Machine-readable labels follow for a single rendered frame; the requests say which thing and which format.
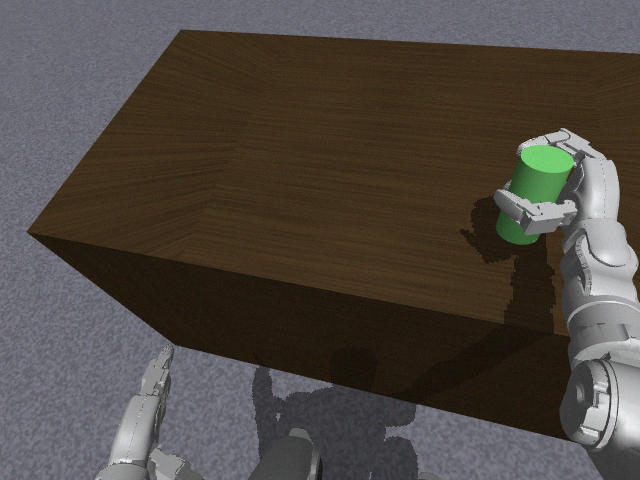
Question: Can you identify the right robot arm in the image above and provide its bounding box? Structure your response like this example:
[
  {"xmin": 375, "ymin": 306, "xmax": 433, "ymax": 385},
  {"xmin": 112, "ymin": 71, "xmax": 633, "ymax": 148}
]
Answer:
[{"xmin": 559, "ymin": 218, "xmax": 640, "ymax": 480}]

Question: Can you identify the left robot arm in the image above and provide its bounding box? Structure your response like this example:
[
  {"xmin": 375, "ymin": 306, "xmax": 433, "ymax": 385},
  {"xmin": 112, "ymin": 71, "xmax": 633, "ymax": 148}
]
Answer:
[{"xmin": 95, "ymin": 463, "xmax": 150, "ymax": 480}]

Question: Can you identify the left robot hand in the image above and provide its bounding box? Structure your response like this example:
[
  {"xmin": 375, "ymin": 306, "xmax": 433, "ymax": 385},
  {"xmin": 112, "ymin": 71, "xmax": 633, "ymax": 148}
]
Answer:
[{"xmin": 108, "ymin": 343, "xmax": 205, "ymax": 480}]

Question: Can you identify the can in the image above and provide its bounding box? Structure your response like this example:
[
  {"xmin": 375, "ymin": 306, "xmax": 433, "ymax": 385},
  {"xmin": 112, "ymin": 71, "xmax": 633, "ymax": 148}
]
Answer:
[{"xmin": 496, "ymin": 145, "xmax": 574, "ymax": 245}]

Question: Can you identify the right robot hand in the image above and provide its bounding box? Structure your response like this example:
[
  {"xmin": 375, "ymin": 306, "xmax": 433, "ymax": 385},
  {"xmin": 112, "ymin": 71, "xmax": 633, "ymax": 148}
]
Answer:
[{"xmin": 493, "ymin": 128, "xmax": 620, "ymax": 235}]

